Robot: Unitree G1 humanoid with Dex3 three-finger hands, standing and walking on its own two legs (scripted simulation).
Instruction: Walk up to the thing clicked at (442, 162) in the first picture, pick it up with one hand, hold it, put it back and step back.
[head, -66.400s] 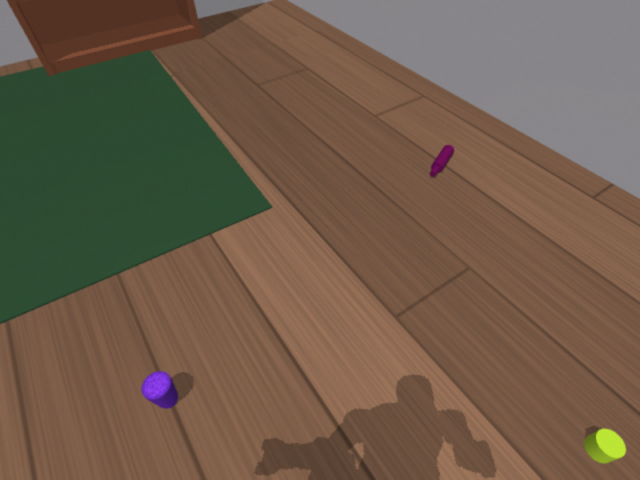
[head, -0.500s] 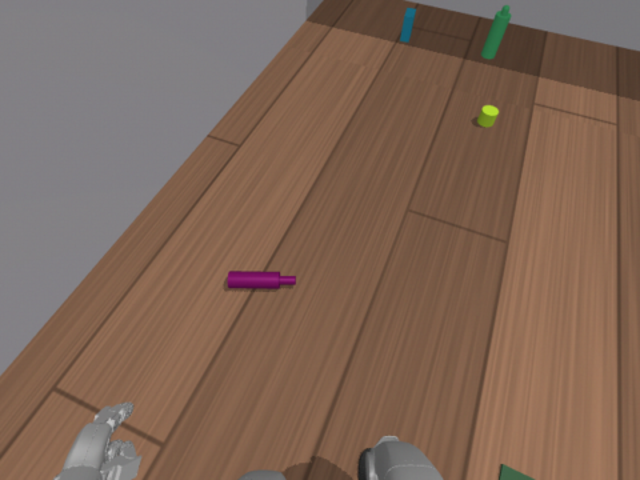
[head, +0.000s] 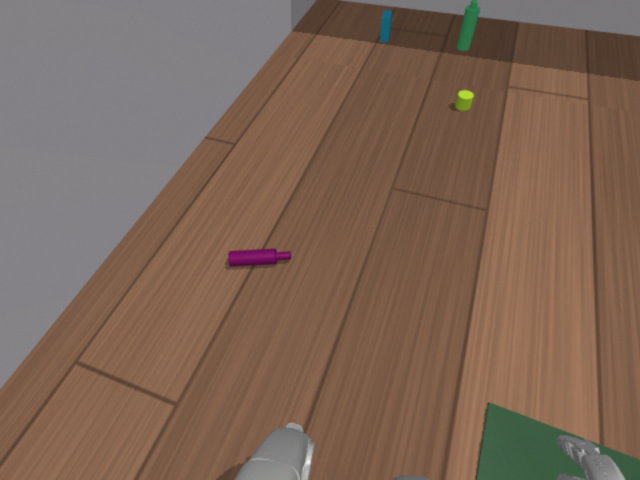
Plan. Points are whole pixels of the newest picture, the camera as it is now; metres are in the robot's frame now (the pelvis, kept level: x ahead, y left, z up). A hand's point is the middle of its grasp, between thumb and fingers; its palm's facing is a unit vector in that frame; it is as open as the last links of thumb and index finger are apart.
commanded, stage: step back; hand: left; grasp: from above
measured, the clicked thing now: (260, 257) +0.88 +0.32 -0.73
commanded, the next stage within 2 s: stand in 1.62 s
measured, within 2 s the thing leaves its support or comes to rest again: neither
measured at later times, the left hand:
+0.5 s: hand out of the picture -0.09 +0.25 -0.14, palm faces +0.03 -0.92 -0.39, open 7.4 cm
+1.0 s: hand out of the picture -0.17 +0.26 -0.13, palm faces +0.05 -0.92 -0.40, open 7.4 cm
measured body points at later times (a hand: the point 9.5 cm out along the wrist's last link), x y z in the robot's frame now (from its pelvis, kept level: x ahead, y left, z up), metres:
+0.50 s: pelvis -0.17 -0.02 +0.00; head -0.13 -0.02 +0.45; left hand -0.09 +0.30 -0.12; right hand -0.05 -0.33 -0.11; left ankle -0.11 +0.12 -0.72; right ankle -0.20 -0.15 -0.71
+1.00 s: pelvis -0.21 -0.03 +0.01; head -0.20 -0.02 +0.46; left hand -0.17 +0.31 -0.11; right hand -0.14 -0.33 -0.11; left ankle -0.21 +0.11 -0.72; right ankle -0.19 -0.14 -0.71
